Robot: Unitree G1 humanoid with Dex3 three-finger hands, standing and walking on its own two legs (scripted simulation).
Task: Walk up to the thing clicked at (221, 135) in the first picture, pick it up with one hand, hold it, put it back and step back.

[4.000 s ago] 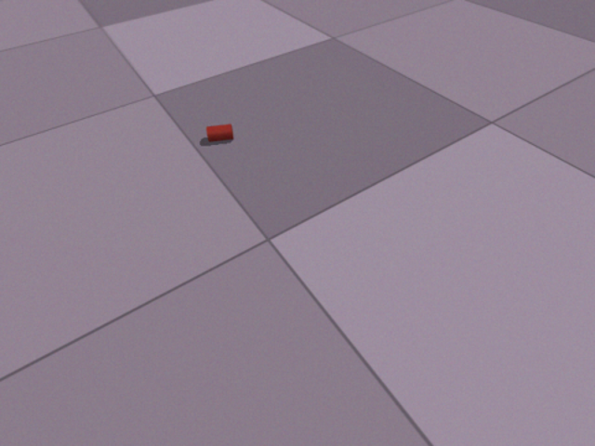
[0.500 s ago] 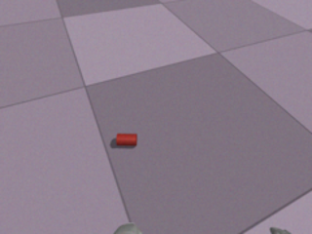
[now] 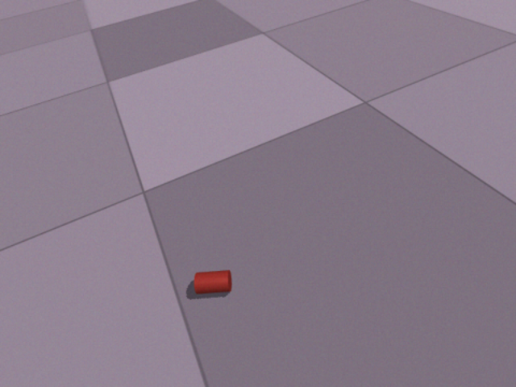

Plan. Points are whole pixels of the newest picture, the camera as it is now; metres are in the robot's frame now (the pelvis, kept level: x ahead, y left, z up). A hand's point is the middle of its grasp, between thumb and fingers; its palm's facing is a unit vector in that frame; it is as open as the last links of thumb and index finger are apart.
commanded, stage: walk up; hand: left
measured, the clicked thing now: (213, 281) +0.64 +0.31 -0.72
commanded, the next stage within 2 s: none
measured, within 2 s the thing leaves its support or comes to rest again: neither
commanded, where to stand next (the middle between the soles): +0.25 +0.04 m, yaw +2 degrees
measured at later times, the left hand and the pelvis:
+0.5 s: hand out of the picture +0.15 +0.31 -0.16, palm faces +0.01 -0.94 -0.34, open 7.4 cm; pelvis +0.13 +0.04 +0.00, yaw +3 degrees
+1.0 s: hand (131, 349) +0.22 +0.30 -0.14, palm faces -0.04 -0.92 -0.39, open 7.4 cm; pelvis +0.16 +0.03 +0.00, yaw +1 degrees
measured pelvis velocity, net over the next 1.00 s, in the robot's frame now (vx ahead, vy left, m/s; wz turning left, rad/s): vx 0.16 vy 0.03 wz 0.01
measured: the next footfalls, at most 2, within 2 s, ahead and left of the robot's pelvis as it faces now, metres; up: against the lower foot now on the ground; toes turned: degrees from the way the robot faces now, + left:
left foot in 0.40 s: +0.25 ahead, +0.14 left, +0.00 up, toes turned +3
right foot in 0.82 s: +0.25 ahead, -0.09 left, +0.00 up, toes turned +0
